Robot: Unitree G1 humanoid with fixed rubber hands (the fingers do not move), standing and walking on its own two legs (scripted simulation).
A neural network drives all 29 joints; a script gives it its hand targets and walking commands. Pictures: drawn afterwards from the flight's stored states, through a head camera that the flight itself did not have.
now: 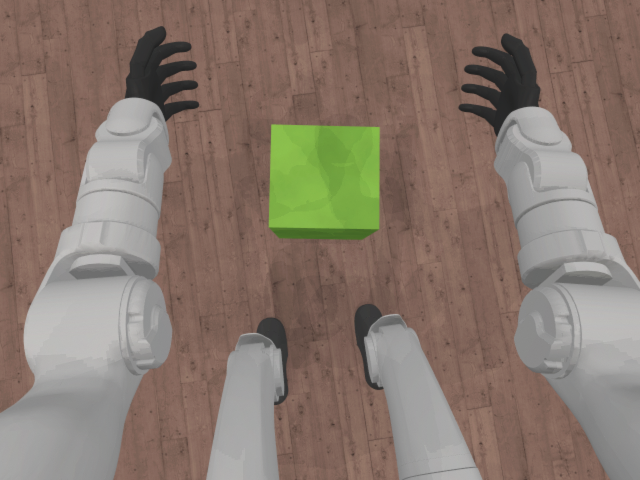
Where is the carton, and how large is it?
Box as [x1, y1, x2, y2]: [269, 124, 379, 239]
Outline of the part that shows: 271,124 269,227 279,237 361,239 378,229 379,127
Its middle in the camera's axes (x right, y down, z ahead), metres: +0.01 -0.11 +0.87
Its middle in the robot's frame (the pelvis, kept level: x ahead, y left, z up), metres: +0.52 -0.05 -0.52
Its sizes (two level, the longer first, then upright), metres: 0.210 0.200 0.250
